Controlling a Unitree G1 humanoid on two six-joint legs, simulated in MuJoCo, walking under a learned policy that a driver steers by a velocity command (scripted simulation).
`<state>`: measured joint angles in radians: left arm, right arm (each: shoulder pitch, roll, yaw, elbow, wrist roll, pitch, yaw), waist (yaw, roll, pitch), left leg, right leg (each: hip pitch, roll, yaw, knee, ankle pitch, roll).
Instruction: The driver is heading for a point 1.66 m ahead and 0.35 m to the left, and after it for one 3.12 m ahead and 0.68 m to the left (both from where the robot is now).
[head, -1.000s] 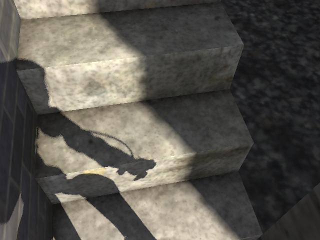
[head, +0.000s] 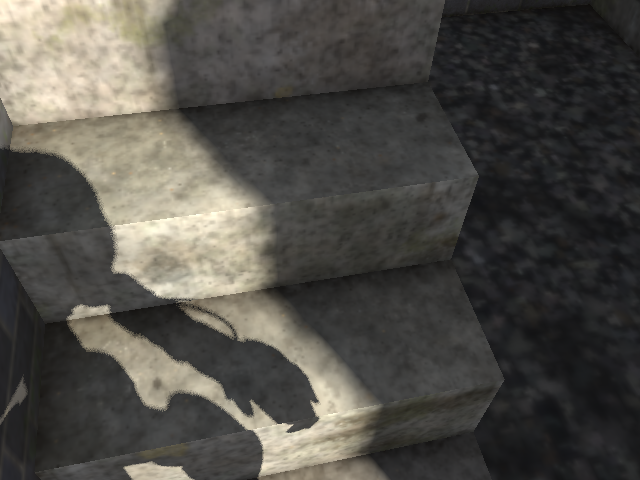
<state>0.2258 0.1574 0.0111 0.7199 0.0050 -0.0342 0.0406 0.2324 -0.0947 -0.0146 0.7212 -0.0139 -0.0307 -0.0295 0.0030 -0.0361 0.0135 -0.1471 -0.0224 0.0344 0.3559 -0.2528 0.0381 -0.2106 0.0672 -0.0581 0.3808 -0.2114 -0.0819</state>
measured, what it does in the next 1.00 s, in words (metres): stands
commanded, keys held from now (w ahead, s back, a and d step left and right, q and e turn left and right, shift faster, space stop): w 1.00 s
